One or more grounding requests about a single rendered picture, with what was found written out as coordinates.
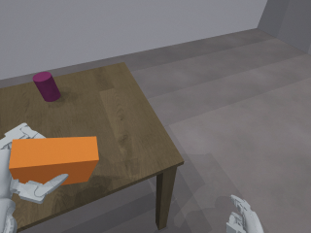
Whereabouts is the left robot forearm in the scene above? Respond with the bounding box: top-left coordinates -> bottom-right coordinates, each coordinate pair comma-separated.
0,198 -> 17,233

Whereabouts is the table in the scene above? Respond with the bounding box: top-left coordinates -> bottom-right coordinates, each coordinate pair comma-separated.
0,62 -> 185,233

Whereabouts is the sponge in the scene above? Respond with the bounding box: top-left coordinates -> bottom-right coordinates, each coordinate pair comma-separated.
9,136 -> 99,185

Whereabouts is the left robot hand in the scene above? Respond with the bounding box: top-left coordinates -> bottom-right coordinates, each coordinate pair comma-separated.
0,122 -> 69,204

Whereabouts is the right robot hand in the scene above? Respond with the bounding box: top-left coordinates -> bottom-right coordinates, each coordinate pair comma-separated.
226,195 -> 264,233

